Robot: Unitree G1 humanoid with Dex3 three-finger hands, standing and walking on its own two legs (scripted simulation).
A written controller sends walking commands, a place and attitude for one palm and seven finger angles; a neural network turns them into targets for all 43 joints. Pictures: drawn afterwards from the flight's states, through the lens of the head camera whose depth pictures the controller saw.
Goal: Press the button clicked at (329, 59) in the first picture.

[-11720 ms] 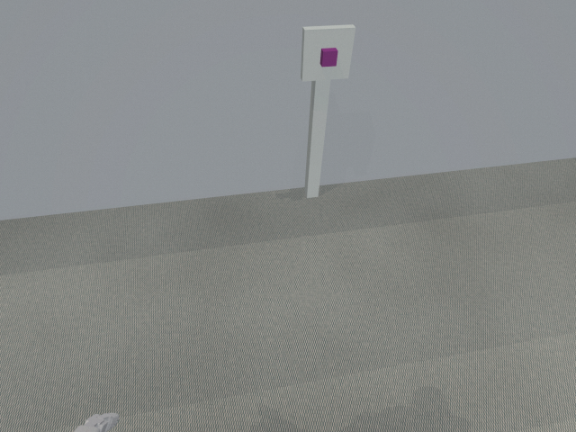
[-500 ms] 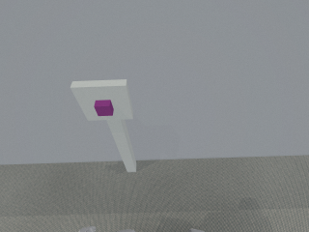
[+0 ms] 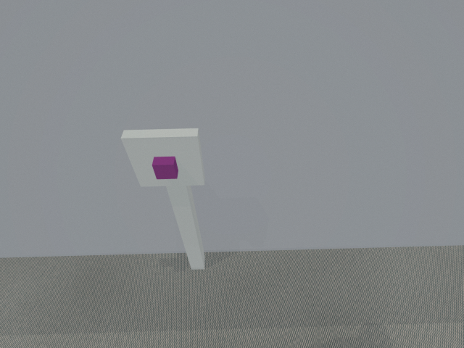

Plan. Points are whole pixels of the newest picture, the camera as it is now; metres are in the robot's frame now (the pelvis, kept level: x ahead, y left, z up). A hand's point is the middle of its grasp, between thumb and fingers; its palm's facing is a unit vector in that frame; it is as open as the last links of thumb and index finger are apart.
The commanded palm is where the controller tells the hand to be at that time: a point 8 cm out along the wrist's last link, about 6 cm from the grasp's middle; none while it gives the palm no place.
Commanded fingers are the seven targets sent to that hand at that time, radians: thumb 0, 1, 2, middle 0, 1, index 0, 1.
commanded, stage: come to a stop and stand still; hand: left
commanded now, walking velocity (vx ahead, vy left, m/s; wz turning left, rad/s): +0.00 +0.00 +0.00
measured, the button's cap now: (165, 166) +0.53 +0.20 -0.04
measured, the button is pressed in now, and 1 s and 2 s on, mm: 0 0 0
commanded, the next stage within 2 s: look again from close up in 0.32 s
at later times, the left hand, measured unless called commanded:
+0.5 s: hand out of the picture -0.01 +0.16 -0.18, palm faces +0.03 -0.98 -0.20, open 7.4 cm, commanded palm none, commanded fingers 0.00 0.90 0.90 -0.20 -0.30 -0.20 -0.30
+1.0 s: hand out of the picture +0.00 +0.16 -0.18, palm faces +0.03 -0.98 -0.17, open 7.4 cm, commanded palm none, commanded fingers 0.00 0.90 0.90 -0.20 -0.30 -0.20 -0.30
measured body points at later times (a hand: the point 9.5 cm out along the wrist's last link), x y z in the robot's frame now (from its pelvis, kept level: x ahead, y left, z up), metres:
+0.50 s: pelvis -0.01 -0.01 -0.01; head -0.01 -0.02 +0.44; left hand -0.01 +0.21 -0.16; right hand -0.03 -0.22 -0.17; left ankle -0.01 +0.12 -0.74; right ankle -0.01 -0.11 -0.74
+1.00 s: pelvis +0.01 -0.01 +0.00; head +0.02 -0.01 +0.45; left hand +0.00 +0.21 -0.17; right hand +0.01 -0.23 -0.16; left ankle -0.01 +0.12 -0.74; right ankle -0.01 -0.11 -0.74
